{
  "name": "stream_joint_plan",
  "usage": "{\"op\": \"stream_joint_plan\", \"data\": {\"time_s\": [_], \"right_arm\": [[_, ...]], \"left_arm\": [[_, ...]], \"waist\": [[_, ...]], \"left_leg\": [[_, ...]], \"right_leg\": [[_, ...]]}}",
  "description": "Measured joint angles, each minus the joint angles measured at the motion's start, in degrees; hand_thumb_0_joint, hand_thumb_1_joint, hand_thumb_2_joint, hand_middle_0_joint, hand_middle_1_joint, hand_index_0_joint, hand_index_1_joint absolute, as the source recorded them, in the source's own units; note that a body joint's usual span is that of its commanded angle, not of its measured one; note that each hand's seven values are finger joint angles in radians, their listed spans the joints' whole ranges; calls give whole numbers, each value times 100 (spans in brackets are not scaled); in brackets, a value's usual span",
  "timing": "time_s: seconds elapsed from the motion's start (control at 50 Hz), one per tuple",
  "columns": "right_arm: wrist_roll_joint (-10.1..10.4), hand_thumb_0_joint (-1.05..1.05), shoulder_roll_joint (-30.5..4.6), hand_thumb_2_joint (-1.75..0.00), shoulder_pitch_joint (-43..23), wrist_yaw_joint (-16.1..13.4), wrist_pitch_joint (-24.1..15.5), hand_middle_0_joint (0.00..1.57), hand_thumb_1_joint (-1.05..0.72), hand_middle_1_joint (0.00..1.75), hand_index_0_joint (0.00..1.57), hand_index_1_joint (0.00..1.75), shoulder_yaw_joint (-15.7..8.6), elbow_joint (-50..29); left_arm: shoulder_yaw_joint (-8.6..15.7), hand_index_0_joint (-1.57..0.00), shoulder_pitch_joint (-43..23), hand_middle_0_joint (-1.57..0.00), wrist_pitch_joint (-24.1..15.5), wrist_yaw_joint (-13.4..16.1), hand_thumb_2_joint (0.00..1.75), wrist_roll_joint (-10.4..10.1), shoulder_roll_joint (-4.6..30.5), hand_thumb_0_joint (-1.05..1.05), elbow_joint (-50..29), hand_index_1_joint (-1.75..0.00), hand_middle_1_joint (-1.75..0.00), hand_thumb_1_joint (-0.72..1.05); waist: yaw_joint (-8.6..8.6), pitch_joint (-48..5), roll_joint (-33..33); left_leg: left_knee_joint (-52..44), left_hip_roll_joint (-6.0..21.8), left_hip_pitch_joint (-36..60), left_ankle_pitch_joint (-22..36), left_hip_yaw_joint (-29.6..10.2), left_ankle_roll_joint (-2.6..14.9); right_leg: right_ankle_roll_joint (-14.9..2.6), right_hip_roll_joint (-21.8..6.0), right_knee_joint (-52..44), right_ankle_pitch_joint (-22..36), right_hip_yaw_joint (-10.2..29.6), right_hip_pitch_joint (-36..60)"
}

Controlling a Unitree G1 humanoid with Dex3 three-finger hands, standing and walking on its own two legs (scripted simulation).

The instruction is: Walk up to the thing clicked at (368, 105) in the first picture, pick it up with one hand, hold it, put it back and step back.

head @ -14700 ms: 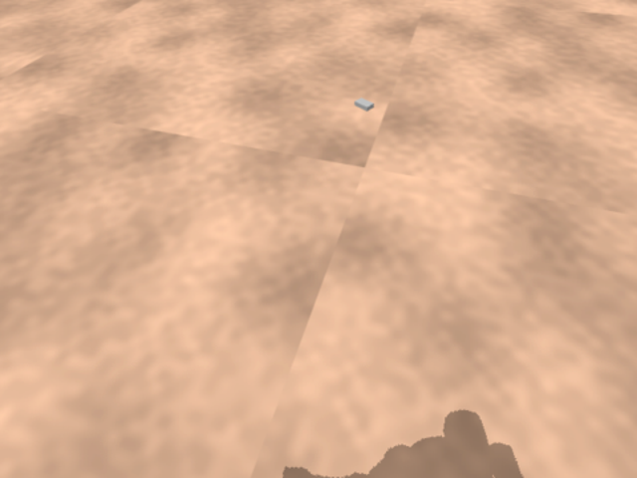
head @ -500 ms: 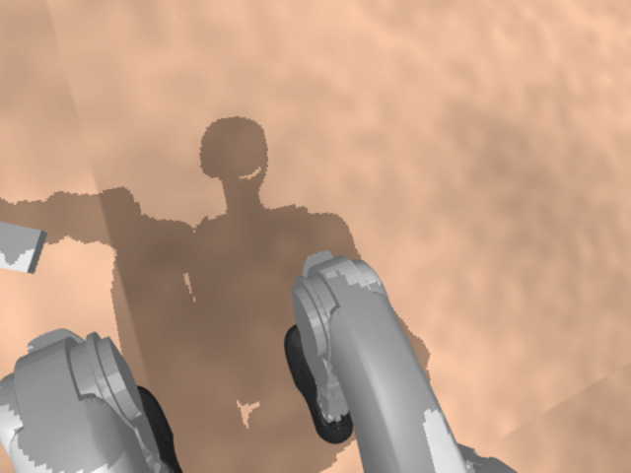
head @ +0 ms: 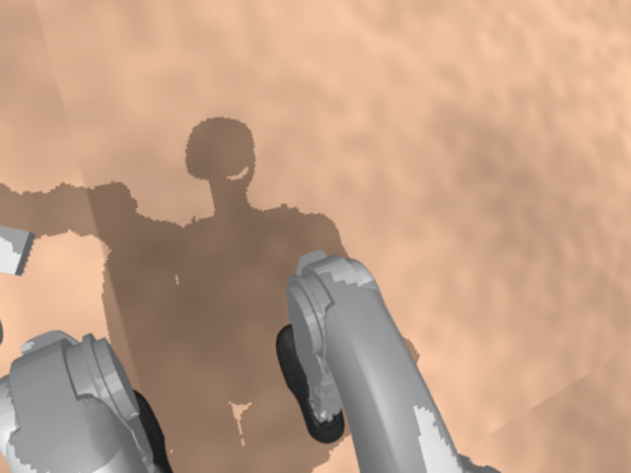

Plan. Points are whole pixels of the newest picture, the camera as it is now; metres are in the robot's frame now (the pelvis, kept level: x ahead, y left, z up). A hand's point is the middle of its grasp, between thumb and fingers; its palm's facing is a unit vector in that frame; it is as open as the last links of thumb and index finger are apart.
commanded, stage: approach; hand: left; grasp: from above
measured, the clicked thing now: out of the picture +0.45 +0.31 -0.32
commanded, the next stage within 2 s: rest palm in 0.46 s
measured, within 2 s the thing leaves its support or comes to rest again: neither
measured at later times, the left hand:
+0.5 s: hand out of the picture +0.42 +0.33 -0.21, palm faces -0.15 -0.41 -0.90, open 14.2 cm
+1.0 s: hand out of the picture +0.44 +0.30 -0.23, palm faces -0.14 -0.42 -0.90, open 14.2 cm
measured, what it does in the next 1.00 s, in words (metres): stands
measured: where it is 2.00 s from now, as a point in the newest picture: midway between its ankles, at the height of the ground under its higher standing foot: (240, 437)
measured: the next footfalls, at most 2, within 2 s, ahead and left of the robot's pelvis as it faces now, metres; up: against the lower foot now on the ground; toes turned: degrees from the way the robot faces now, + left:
none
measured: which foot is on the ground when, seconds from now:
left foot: down 0.00-1.00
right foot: down 0.00-1.00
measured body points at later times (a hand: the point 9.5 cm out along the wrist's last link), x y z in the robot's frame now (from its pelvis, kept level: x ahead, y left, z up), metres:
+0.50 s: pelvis +0.00 +0.00 +0.00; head +0.28 +0.06 +0.35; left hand +0.42 +0.34 -0.16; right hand -0.02 -0.25 -0.08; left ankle +0.08 +0.15 -0.30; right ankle +0.11 -0.12 -0.30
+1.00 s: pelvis +0.00 +0.00 +0.00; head +0.29 +0.07 +0.33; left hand +0.45 +0.31 -0.18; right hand -0.01 -0.26 -0.06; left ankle +0.08 +0.15 -0.30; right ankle +0.11 -0.12 -0.30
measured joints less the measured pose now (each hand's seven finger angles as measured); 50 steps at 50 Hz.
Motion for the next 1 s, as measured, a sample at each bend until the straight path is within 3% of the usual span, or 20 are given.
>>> {"op": "stream_joint_plan", "data": {"time_s": [0.22, 0.3, 0.42, 0.48, 0.58, 0.8, 1.0], "right_arm": [[-29, 0, -217, -90, -15, 136, 192, 20, -91, 30, 20, 30, 26, -177], [23, 0, -269, -90, 29, 152, 320, 20, -91, 30, 20, 30, 37, -248], [46, 0, -171, -90, 84, 148, 366, 20, -91, 30, 20, 30, 63, -241], [36, 0, -94, -90, 83, 130, 325, 20, -91, 30, 20, 30, 93, -205], [-22, 0, 18, -90, -26, 76, 192, 20, -91, 30, 20, 30, 58, -49], [-74, 0, -144, -90, -241, 127, 76, 20, -91, 30, 20, 30, 184, -225], [-164, 0, -291, -91, -240, 147, 137, 20, -92, 30, 20, 30, 479, -501]], "left_arm": [[274, -9, -567, -11, 380, 246, 100, 28, 148, 0, 73, -106, -105, -56], [322, -9, -422, -10, 440, 164, 101, -11, 242, 0, 96, -106, -105, -57], [308, -9, 27, -10, 403, 16, 101, -292, 197, 0, -36, -106, -104, -57], [175, -9, 134, -10, 307, -37, 100, -356, 99, 0, -76, -106, -104, -57], [-56, -9, 59, -10, 129, -9, 99, -272, -60, -1, -140, -106, -105, -55], [-21, -8, -410, -9, 136, 255, 99, -139, 170, 0, 402, -106, -106, -55], [34, -8, -277, -10, 73, 399, 100, -424, 485, 0, 354, -106, -104, -56]], "waist": [[-395, 65, 235], [-378, 81, 285], [-200, 171, 198], [-92, 191, 111], [-30, 172, 20], [-323, 159, 72], [-487, 584, -221]], "left_leg": [[-105, 48, 108, -108, -73, -1], [-107, 109, 104, -120, -54, 44], [-103, 119, 97, -51, -9, 40], [-95, 89, 62, 11, 20, 19], [-69, 3, 15, 70, 38, -13], [-29, 15, 136, -109, -88, -21], [92, 24, 113, -72, -202, -10]], "right_leg": [[-20, 27, -154, -55, -83, 107], [-1, 79, -171, -12, -64, 63], [6, 93, -143, 66, -18, 23], [-3, 69, -104, 97, 9, -14], [-21, -1, -36, 75, 25, -26], [-30, 16, -71, -63, -85, 130], [1, 71, -30, 40, -159, 119]]}}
